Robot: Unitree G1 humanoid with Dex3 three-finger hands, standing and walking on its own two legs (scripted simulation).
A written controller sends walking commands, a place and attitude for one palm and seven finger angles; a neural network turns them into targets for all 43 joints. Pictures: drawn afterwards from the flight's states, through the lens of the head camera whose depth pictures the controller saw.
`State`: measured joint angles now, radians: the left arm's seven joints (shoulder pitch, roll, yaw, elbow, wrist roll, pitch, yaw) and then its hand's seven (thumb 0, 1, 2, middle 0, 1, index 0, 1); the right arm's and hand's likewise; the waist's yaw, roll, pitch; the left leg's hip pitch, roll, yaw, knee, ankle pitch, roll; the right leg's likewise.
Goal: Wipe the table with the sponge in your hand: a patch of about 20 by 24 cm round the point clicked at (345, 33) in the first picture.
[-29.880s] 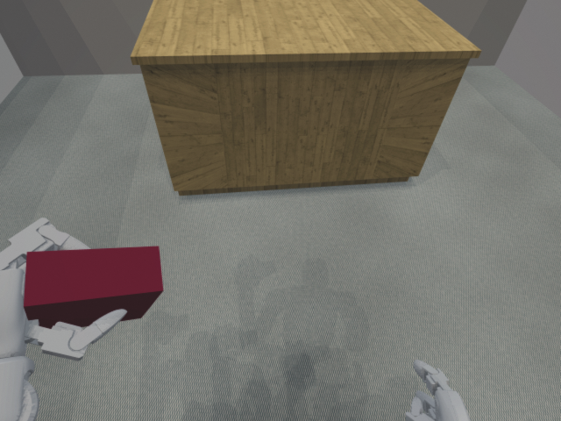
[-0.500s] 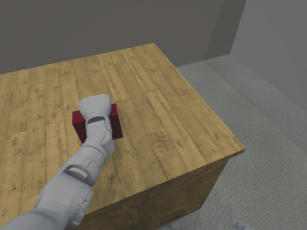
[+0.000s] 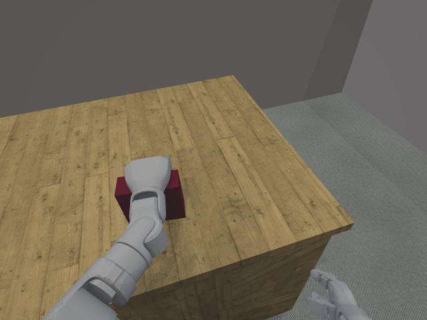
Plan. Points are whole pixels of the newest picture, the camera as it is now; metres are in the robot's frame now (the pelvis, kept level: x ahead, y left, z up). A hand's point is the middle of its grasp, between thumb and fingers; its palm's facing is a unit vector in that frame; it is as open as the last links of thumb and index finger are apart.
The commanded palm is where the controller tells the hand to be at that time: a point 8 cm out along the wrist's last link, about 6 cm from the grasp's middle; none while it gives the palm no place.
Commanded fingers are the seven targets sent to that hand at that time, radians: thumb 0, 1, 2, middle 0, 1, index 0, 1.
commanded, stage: wipe back along the third lane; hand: left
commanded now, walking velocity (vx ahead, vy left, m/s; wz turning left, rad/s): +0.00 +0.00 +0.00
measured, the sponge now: (154, 203) +0.35 +0.18 +0.02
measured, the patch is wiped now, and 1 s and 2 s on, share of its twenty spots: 1.00 1.00 1.00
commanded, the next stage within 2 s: slide back across to the middle lane in 0.66 s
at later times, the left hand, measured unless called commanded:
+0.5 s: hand (160, 206) +0.32 +0.15 +0.06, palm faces +0.00 -0.05 -1.00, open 9.4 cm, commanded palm +0.27 +0.13 +0.09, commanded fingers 0.00 0.10 1.30 -1.20 -1.60 -1.20 -1.60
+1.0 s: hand (160, 217) +0.29 +0.14 +0.06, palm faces +0.04 -0.12 -0.99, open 9.4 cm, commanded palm +0.24 +0.14 +0.11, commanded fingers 0.00 0.10 1.30 -1.20 -1.60 -1.20 -1.60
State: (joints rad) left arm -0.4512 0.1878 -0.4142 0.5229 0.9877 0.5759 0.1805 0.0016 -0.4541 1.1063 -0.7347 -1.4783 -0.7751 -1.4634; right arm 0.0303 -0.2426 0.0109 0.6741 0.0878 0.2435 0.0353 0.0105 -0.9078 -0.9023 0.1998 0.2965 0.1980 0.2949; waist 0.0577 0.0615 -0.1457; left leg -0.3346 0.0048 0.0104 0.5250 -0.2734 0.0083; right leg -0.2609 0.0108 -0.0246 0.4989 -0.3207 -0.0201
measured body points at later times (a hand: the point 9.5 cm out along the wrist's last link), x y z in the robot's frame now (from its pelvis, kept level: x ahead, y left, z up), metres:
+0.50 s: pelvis -0.02 -0.01 +0.00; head -0.04 -0.04 +0.45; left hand +0.32 +0.15 +0.11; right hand +0.20 -0.22 -0.09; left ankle -0.01 +0.11 -0.74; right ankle -0.04 -0.11 -0.74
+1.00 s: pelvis -0.02 -0.02 +0.00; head -0.05 -0.06 +0.45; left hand +0.29 +0.14 +0.11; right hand +0.23 -0.22 -0.08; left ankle -0.01 +0.11 -0.74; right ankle -0.04 -0.11 -0.74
